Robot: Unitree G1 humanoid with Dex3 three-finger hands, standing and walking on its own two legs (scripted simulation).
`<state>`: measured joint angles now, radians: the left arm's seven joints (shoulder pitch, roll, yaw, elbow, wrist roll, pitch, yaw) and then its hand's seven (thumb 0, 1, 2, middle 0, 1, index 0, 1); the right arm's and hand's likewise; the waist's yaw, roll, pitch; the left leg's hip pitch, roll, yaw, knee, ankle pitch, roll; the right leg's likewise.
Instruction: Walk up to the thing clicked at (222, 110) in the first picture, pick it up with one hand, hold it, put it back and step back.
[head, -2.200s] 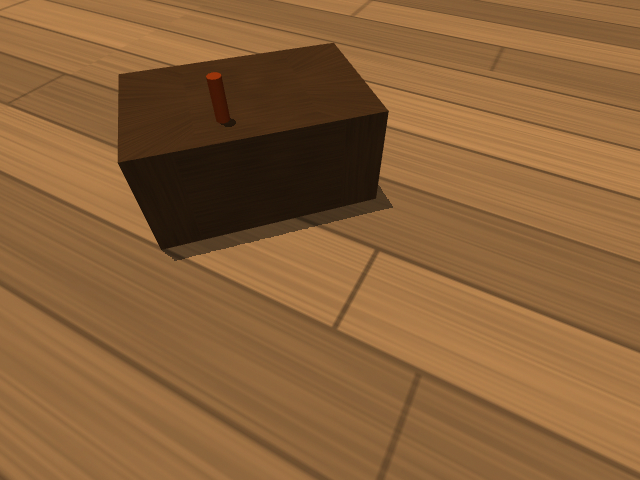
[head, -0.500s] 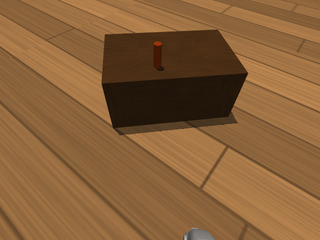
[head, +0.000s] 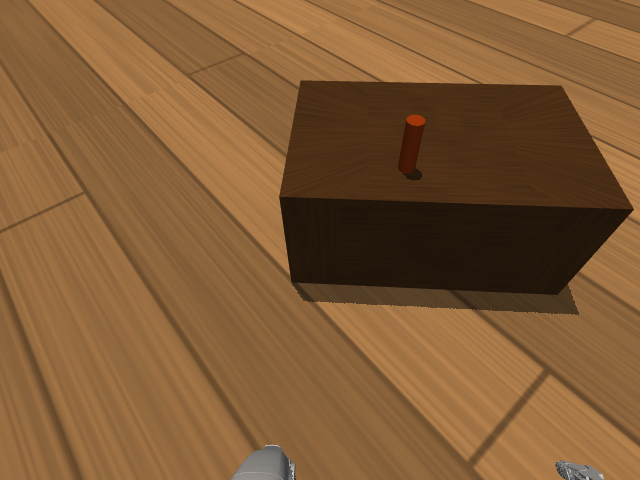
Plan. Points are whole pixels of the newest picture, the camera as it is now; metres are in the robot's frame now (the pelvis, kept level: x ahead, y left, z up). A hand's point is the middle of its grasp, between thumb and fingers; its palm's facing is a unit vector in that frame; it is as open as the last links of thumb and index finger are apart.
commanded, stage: walk up
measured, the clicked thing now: (410, 145) +0.97 -0.17 -0.23
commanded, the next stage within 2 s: none
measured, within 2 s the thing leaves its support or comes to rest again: neither
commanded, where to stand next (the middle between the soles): +0.36 +0.04 m, yaw -4 degrees
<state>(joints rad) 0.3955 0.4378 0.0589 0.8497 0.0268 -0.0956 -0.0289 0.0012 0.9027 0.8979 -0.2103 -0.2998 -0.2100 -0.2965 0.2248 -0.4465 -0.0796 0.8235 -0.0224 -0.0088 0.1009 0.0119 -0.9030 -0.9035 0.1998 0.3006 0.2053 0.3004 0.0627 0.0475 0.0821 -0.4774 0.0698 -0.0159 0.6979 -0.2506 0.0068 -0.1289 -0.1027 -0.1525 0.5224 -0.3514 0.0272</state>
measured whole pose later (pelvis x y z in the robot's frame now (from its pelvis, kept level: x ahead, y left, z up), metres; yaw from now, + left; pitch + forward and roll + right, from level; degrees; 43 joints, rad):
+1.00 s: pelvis +0.28 +0.08 -0.01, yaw -3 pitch -2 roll +0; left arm 0.27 0.42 0.02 0.95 0.00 -0.01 -0.01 0.00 0.91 0.90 -0.21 -0.30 -0.21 -0.30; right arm 0.19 -0.37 -0.01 0.90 -0.02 -0.03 0.02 0.01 -0.90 -0.90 0.20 0.30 0.21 0.30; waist 0.02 -0.04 0.07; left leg -0.39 0.05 0.06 0.68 -0.26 0.00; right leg -0.33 -0.05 0.00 0.77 -0.46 -0.03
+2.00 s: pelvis +0.32 +0.07 +0.02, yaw -5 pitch -2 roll +0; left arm 0.08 0.34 0.01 1.16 0.01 0.01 -0.02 0.00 0.91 0.90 -0.21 -0.30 -0.21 -0.30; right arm 0.09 -0.35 -0.01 1.17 -0.01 -0.02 0.01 0.01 -0.90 -0.90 0.20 0.30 0.21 0.30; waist -0.01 0.00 0.05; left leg -0.16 0.06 0.10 0.33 -0.15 -0.02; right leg -0.10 -0.03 0.02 0.34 -0.22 0.03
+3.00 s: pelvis +0.32 +0.08 +0.02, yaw -4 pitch -2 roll +0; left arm 0.12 0.35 0.01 1.13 0.02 0.00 -0.01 0.00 0.91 0.90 -0.21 -0.30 -0.21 -0.30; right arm 0.09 -0.34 -0.02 1.15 -0.01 -0.01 0.01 0.01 -0.90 -0.90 0.20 0.30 0.21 0.30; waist 0.00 0.00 0.05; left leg -0.14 0.05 0.09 0.32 -0.14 -0.01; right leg -0.06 -0.05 0.01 0.30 -0.20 0.04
